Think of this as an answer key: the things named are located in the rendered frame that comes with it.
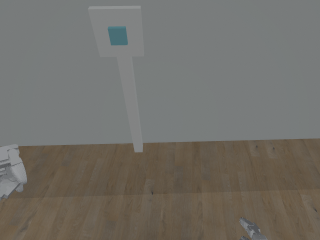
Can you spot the button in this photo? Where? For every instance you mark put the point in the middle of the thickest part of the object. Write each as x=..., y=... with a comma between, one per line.
x=118, y=35

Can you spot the right robot hand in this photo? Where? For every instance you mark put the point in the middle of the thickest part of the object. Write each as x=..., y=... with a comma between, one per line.
x=252, y=230

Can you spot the left robot hand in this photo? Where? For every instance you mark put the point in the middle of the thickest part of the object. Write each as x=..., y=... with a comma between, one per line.
x=12, y=171

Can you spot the panel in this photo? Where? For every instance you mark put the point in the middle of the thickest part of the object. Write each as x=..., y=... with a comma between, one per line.
x=101, y=18

